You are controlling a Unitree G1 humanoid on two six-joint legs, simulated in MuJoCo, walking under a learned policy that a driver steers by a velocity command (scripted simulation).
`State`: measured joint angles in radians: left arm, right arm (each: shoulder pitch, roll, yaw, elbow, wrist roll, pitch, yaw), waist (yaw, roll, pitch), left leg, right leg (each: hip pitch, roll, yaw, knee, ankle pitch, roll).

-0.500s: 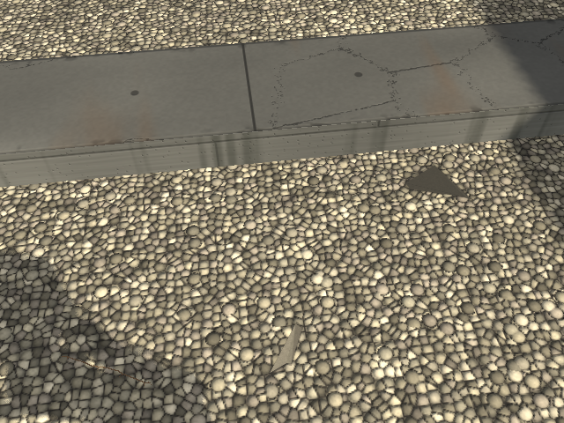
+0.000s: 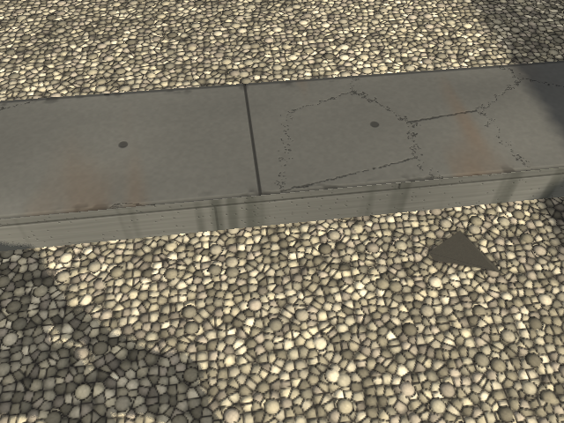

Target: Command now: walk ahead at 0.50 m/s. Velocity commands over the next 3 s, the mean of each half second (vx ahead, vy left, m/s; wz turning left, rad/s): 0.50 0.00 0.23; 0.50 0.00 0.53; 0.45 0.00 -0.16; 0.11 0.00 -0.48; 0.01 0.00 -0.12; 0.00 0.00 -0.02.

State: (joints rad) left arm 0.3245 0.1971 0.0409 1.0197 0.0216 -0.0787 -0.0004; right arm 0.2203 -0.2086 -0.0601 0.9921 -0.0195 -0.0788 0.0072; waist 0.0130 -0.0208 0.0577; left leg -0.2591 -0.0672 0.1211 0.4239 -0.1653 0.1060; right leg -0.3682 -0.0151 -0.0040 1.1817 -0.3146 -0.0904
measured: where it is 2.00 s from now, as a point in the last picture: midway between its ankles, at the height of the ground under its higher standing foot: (209, 286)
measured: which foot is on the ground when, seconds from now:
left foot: down 0.00-0.42, up 0.44-0.92, down 0.94-1.00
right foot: up 0.00-0.38, down 0.40-0.96, up 0.98-1.00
